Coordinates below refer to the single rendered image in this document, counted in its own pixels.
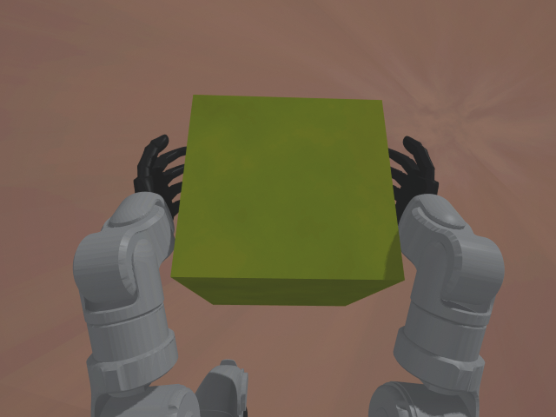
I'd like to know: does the left robot thigh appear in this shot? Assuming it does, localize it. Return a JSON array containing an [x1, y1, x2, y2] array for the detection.
[[195, 365, 248, 417]]

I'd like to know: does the carton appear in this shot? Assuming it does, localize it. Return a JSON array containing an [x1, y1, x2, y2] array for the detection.
[[170, 95, 405, 306]]

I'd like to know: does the right robot upper arm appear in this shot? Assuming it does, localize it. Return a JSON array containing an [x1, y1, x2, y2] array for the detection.
[[368, 381, 471, 417]]

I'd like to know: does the robot right forearm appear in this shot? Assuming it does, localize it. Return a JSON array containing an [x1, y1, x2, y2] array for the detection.
[[394, 194, 505, 417]]

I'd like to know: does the left robot hand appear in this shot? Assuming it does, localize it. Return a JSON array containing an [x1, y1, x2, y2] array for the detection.
[[134, 135, 187, 220]]

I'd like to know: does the right robot hand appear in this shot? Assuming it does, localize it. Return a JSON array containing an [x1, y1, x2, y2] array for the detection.
[[388, 136, 439, 225]]

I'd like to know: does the robot left forearm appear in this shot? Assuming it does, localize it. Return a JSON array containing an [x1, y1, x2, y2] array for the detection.
[[73, 192, 178, 417]]

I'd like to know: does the left robot upper arm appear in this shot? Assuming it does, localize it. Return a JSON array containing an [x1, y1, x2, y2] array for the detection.
[[100, 384, 200, 417]]

